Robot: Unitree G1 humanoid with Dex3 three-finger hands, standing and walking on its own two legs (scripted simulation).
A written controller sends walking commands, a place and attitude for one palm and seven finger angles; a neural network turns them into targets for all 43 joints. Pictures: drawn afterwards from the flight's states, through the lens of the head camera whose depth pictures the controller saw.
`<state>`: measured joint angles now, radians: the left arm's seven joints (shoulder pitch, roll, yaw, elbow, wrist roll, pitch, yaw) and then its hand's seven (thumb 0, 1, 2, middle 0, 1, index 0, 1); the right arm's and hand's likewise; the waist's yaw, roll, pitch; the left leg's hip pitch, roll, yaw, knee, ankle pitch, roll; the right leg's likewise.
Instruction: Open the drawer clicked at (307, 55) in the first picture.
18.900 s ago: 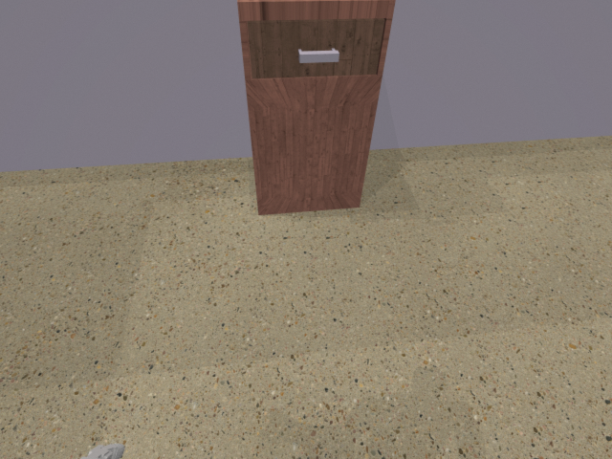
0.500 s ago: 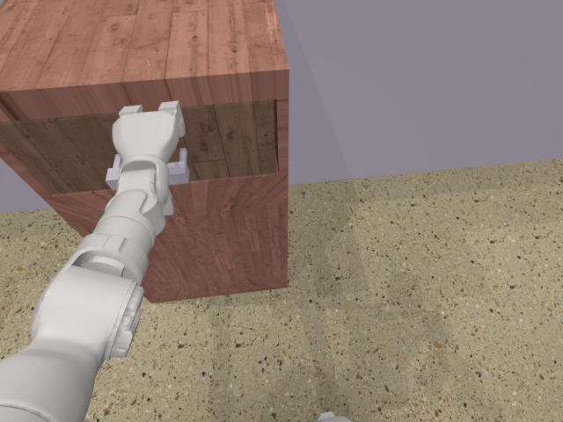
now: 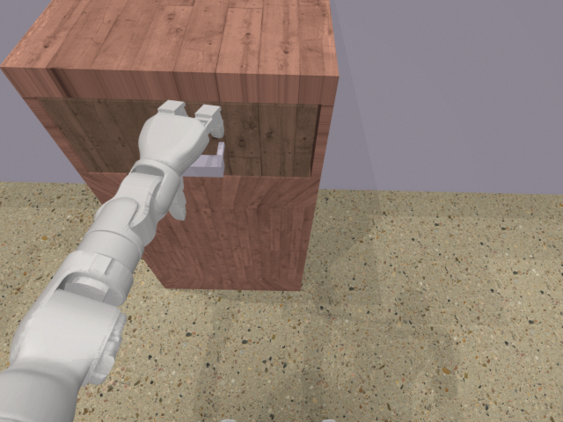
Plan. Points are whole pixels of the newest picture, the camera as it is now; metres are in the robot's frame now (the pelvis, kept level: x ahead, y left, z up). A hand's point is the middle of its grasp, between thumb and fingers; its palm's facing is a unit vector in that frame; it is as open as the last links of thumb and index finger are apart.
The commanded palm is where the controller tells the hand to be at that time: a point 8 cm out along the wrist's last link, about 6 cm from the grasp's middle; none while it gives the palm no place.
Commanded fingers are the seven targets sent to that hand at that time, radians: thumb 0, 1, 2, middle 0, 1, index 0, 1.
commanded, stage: move the hooked fingers above the handle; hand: left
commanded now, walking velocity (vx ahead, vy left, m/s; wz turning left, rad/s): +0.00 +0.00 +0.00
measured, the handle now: (187, 155) +0.55 +0.15 +0.01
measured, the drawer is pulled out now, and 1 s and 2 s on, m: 0.00 0.00 0.00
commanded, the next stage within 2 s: lift the fingers back up to retry in 0.46 s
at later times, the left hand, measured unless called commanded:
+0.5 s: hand (146, 179) +0.47 +0.20 +0.04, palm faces -0.19 +0.03 -0.98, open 13.8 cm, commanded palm +0.48 +0.18 +0.12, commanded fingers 0.00 -0.50 0.30 -0.30 -1.20 -0.30 -1.20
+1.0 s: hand (181, 138) +0.50 +0.14 +0.10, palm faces -0.04 +0.00 -1.00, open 13.7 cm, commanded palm +0.48 +0.17 +0.12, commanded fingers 0.00 -0.50 0.30 -0.30 -1.20 -0.30 -1.20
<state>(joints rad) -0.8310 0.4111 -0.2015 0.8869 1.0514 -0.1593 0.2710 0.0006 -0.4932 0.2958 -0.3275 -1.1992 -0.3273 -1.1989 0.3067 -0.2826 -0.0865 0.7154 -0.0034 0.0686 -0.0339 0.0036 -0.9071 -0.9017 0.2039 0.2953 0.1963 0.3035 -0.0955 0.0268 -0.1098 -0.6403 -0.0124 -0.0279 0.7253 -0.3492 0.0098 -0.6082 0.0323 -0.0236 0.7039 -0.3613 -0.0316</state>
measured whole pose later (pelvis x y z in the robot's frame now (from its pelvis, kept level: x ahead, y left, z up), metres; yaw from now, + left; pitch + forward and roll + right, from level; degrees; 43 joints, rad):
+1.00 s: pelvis -0.02 +0.02 +0.00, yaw -3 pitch +15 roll +0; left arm -1.09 0.37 -0.14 1.24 1.06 0.19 0.23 0.00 -0.49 0.30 -0.36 -1.23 -0.32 -1.28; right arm 0.29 -0.21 0.02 0.68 0.02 0.15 -0.04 0.00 -0.91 -0.90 0.21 0.30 0.20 0.30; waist -0.17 0.05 -0.13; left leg -0.64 -0.01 0.04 0.70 -0.31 0.04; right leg -0.64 0.03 0.04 0.69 -0.31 0.00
